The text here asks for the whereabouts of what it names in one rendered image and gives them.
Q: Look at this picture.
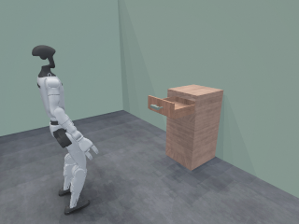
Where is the right robot forearm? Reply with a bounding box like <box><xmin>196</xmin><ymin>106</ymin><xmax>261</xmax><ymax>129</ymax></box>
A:
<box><xmin>53</xmin><ymin>107</ymin><xmax>83</xmax><ymax>142</ymax></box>

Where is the drawer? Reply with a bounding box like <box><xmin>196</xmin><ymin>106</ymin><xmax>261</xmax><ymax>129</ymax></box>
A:
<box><xmin>148</xmin><ymin>95</ymin><xmax>195</xmax><ymax>119</ymax></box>

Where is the right robot shin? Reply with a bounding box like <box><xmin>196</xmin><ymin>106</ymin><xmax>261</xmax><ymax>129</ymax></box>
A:
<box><xmin>70</xmin><ymin>168</ymin><xmax>87</xmax><ymax>208</ymax></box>

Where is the cabinet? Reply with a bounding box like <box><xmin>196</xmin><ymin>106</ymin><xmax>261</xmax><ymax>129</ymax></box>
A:
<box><xmin>165</xmin><ymin>84</ymin><xmax>223</xmax><ymax>171</ymax></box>

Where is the handle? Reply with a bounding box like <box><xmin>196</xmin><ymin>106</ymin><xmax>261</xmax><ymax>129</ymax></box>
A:
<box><xmin>149</xmin><ymin>105</ymin><xmax>163</xmax><ymax>110</ymax></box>

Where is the robot left foot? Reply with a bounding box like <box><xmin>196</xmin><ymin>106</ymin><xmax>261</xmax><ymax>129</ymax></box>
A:
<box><xmin>58</xmin><ymin>185</ymin><xmax>71</xmax><ymax>197</ymax></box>

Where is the robot right upper arm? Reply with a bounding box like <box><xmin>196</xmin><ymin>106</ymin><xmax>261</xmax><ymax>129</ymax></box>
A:
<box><xmin>45</xmin><ymin>77</ymin><xmax>61</xmax><ymax>118</ymax></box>

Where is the right robot hand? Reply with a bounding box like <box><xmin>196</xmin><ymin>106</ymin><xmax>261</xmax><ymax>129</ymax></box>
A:
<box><xmin>78</xmin><ymin>137</ymin><xmax>99</xmax><ymax>160</ymax></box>

